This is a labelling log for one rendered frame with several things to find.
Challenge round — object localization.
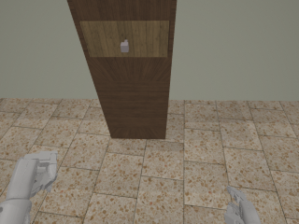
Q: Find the drawer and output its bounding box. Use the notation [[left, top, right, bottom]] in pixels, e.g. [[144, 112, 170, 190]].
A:
[[79, 21, 169, 58]]

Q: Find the robot right hand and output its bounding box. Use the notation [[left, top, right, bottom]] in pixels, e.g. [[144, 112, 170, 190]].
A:
[[224, 186, 262, 224]]

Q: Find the cabinet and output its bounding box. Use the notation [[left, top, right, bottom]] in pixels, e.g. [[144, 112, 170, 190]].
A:
[[66, 0, 178, 140]]

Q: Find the robot left forearm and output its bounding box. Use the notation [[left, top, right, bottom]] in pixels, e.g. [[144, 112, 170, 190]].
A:
[[0, 198, 32, 224]]

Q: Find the robot left hand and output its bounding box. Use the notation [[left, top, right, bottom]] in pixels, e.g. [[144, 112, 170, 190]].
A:
[[6, 150, 58, 200]]

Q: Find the handle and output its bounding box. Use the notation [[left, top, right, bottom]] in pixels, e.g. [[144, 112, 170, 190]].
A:
[[121, 39, 129, 52]]

